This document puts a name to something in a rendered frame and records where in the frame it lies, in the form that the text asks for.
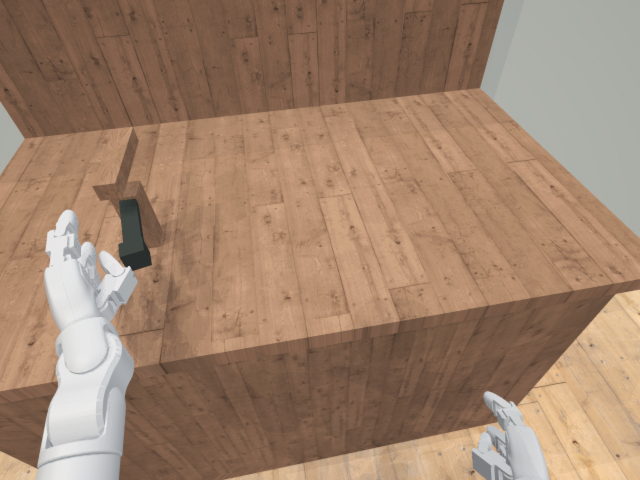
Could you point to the counter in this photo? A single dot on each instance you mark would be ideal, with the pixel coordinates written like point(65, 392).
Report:
point(351, 242)

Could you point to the left robot forearm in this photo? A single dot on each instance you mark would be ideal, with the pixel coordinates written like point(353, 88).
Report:
point(84, 429)

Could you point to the tap lever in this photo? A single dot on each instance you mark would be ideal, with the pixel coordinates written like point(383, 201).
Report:
point(133, 251)

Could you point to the robot right hand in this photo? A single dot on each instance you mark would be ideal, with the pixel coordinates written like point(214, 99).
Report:
point(520, 451)

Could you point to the robot left hand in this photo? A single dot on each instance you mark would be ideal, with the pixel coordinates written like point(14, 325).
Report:
point(72, 283)

